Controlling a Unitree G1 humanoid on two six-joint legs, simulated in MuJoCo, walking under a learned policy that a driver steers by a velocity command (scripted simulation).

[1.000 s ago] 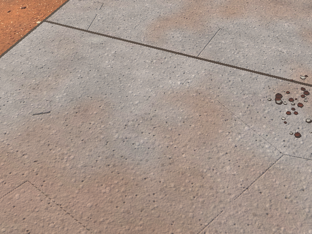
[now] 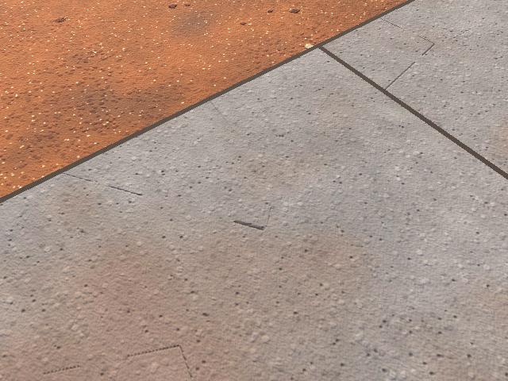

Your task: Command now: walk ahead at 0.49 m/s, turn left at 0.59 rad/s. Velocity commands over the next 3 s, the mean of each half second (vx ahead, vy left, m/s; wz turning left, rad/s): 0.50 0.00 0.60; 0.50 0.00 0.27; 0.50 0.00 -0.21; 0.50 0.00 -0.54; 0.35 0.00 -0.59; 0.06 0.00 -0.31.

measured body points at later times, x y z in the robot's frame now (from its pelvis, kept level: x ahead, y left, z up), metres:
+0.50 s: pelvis +0.26 +0.10 -0.01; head +0.30 +0.12 +0.44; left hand +0.28 +0.39 -0.13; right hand +0.49 -0.12 -0.10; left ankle +0.30 +0.18 -0.74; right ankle +0.19 -0.10 -0.63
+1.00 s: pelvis +0.55 +0.14 -0.01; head +0.58 +0.15 +0.44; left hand +0.62 +0.45 -0.09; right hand +0.70 -0.10 -0.14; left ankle +0.35 +0.20 -0.66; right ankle +0.66 +0.09 -0.74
